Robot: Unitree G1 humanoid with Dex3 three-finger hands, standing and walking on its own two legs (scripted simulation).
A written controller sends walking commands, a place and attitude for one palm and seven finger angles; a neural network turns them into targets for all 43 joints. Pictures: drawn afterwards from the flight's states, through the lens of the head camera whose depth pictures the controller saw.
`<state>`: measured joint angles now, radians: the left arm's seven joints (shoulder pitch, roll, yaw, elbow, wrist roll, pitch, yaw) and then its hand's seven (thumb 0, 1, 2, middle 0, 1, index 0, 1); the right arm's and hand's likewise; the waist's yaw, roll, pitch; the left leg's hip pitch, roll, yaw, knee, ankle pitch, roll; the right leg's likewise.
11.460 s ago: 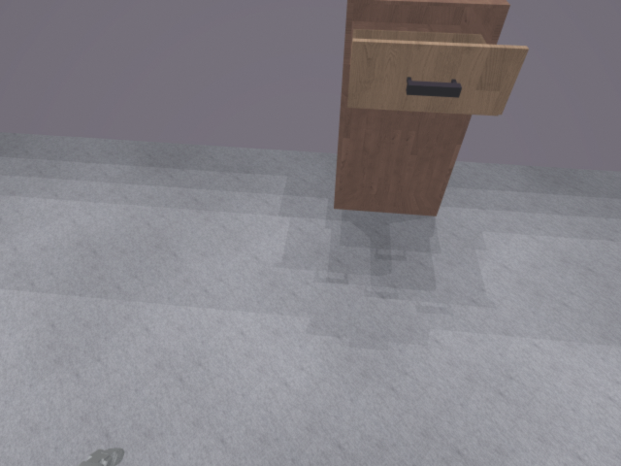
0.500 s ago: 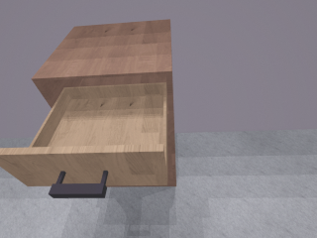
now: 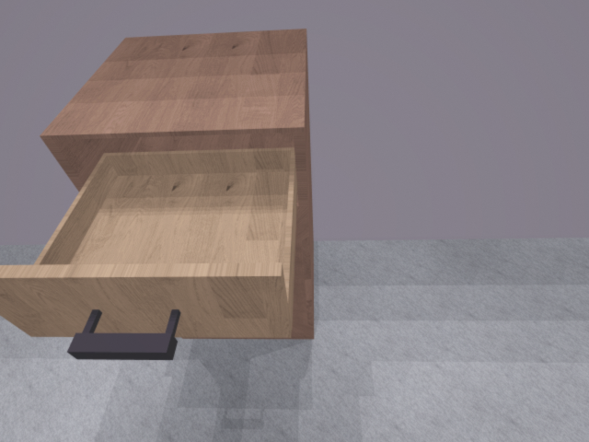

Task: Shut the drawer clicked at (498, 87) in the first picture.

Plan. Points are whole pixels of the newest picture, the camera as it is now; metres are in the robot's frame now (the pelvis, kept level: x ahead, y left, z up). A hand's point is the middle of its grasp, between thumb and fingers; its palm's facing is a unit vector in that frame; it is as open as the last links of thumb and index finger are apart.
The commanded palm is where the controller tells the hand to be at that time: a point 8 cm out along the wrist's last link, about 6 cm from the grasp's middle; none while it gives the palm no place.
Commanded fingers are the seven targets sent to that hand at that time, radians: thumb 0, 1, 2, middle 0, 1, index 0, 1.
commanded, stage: look again from close up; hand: left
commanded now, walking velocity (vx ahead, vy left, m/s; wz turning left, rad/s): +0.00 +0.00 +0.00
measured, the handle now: (129, 331) +0.26 +0.25 +0.02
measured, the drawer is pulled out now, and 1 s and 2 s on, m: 0.30 0.29 0.29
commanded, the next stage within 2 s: raise the hand and make a fist in 0.48 s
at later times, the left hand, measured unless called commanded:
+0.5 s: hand out of the picture -0.02 +0.19 -0.17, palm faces +0.02 -0.98 -0.21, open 7.3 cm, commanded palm none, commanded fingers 0.00 0.90 0.90 -0.20 -0.30 -0.20 -0.30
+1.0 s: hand out of the picture +0.10 +0.19 -0.01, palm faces +0.11 -0.99 -0.04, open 6.1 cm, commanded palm +0.07 +0.24 -0.01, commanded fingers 0.00 0.90 0.90 -0.64 -0.78 -0.64 -0.78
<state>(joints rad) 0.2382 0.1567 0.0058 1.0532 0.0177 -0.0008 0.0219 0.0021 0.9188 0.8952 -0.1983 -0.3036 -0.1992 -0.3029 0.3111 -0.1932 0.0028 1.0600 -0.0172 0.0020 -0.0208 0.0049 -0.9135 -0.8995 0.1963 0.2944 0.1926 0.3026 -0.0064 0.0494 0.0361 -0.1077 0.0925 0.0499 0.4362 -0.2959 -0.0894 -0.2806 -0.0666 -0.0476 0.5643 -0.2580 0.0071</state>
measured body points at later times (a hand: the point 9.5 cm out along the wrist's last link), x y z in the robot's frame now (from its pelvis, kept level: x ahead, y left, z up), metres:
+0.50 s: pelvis -0.01 +0.02 +0.00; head +0.01 +0.00 +0.45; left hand -0.02 +0.24 -0.15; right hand -0.05 -0.19 -0.17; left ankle -0.04 +0.18 -0.73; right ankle +0.03 -0.12 -0.73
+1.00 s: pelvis -0.03 +0.03 -0.07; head -0.01 +0.04 +0.38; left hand +0.09 +0.24 -0.01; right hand +0.23 -0.21 -0.07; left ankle -0.04 +0.18 -0.73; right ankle +0.03 -0.12 -0.73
